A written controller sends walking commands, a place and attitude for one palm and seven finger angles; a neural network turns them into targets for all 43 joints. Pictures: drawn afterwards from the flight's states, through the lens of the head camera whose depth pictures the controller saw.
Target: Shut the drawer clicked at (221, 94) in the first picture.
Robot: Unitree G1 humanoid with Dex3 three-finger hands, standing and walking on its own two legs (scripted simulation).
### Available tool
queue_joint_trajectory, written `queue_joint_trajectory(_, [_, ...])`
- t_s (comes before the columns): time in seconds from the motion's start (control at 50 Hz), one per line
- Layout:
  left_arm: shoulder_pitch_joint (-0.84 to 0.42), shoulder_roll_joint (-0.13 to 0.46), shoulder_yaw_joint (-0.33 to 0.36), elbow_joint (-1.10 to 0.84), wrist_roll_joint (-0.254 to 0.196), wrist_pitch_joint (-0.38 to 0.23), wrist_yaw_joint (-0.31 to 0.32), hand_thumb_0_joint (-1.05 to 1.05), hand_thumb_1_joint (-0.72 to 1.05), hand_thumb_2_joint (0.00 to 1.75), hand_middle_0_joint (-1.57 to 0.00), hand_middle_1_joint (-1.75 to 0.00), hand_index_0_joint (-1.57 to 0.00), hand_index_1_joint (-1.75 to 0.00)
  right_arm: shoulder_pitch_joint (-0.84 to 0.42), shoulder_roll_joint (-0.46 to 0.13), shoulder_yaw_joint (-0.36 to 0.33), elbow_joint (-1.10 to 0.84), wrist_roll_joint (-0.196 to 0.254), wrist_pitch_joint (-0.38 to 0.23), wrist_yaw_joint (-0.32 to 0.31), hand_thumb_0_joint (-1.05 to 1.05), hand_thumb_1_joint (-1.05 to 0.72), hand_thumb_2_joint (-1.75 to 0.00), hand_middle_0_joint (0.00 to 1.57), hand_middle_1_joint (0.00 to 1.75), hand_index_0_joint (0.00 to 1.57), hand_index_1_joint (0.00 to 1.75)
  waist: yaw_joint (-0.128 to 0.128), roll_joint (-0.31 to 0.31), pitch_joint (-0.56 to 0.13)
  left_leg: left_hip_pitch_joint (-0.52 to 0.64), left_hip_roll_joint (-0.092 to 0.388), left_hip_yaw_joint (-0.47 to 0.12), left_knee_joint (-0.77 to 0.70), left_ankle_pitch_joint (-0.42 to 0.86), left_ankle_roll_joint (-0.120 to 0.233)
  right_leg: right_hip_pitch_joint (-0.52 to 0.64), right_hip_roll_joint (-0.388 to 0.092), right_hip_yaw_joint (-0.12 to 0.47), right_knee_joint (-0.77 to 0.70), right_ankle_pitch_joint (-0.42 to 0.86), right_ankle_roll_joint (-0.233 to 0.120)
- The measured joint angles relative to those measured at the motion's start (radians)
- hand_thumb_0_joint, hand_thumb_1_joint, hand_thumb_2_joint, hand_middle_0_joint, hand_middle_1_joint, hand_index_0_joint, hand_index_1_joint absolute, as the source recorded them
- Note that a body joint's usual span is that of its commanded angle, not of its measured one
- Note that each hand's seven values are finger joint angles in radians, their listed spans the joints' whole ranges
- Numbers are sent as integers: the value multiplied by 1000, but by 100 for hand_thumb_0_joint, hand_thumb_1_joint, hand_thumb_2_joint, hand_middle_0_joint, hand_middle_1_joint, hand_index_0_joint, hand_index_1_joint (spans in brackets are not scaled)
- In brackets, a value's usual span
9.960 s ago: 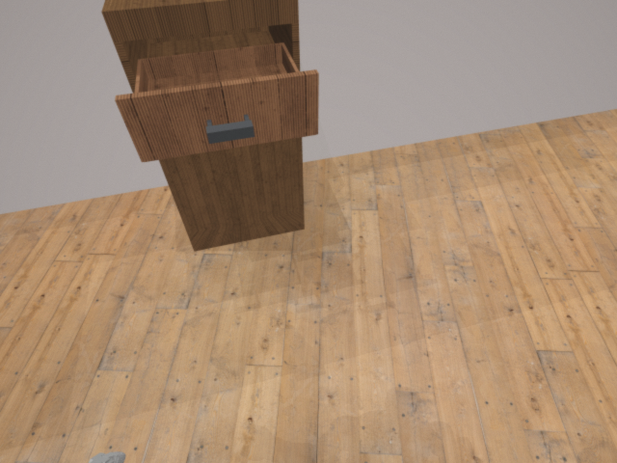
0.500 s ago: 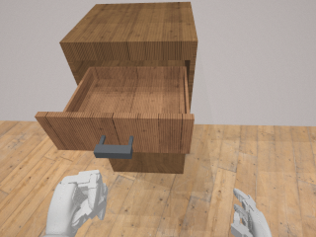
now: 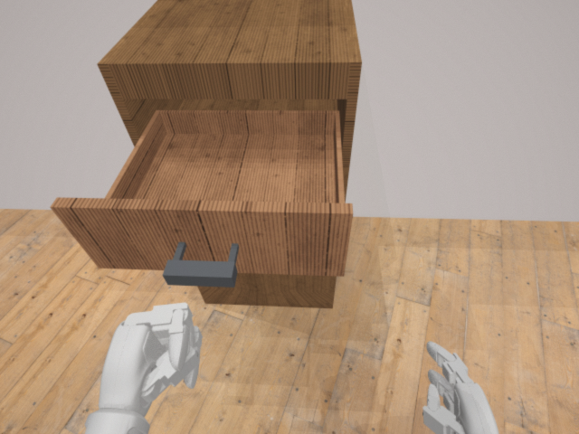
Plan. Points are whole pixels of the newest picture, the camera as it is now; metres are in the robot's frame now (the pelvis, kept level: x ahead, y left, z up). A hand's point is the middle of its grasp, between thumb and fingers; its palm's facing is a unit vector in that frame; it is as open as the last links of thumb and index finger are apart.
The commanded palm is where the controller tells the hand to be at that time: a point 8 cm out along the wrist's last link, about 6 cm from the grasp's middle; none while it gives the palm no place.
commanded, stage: bring the fist close to the handle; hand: left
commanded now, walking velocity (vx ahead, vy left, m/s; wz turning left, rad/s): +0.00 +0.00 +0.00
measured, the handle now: (204, 261) +0.35 +0.16 +0.04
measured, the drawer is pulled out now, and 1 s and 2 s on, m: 0.29 0.29 0.24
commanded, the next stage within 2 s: push the drawer shut in 1.08 s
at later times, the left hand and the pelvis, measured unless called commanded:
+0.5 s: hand (212, 342) +0.23 +0.12 +0.05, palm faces +0.01 -1.00 -0.02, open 3.3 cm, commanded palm +0.21 +0.17 +0.05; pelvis -0.01 +0.01 -0.02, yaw -1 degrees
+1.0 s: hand (223, 329) +0.25 +0.11 +0.03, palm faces -0.01 -1.00 -0.03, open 3.3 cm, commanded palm +0.23 +0.17 +0.04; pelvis -0.01 +0.01 -0.02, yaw -1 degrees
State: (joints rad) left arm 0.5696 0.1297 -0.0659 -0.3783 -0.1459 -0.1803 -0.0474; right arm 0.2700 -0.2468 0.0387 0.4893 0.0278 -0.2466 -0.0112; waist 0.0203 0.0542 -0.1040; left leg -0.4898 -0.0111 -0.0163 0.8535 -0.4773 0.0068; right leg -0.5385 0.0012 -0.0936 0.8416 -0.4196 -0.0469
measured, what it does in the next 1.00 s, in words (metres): stands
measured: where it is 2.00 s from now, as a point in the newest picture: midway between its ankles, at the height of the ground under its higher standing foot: outside the picture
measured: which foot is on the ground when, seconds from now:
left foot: down 0.00-1.00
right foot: down 0.00-1.00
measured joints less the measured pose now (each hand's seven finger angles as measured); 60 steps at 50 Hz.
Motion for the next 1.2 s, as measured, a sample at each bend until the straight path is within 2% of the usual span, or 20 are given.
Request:
queue_joint_trajectory(0.18, [-55,-3,23,94,-4,-40,9,2,90,90,-140,-160,-140,-160,10,-1,-6,6,-5,21,4,1,-91,-90,20,30,20,30,-15,-5,-2,-39,0,6,22,-9,2,-41,0,6,22,-6,2])
queue_joint_trajectory(0.34, [-88,-21,-9,140,18,-88,29,2,90,90,-140,-160,-140,-160,12,-5,-14,0,-12,36,12,1,-91,-90,20,30,20,30,-24,-7,-5,-96,-4,11,66,-23,7,-99,-6,10,64,-18,6])
queue_joint_trajectory(0.5, [-165,-25,-14,216,38,-111,62,2,90,90,-140,-160,-140,-160,0,4,-14,-6,-20,69,16,1,-91,-90,20,30,20,30,-28,-12,-12,-157,-5,18,114,-37,10,-163,-8,16,113,-29,7])
queue_joint_trajectory(0.76, [-313,-20,7,367,34,-145,63,2,90,90,-140,-160,-140,-160,-17,5,-17,5,-20,113,16,1,-91,-90,20,30,20,30,-33,-16,-22,-247,-3,18,179,-53,9,-251,-8,15,173,-41,4])
queue_joint_trajectory(1.2, [-294,-28,-10,348,41,-149,88,2,90,90,-140,-160,-140,-160,-12,3,-23,-13,-16,143,17,1,-91,-90,20,30,20,30,-34,-12,-26,-225,-3,20,152,-48,7,-233,-7,18,153,-40,3])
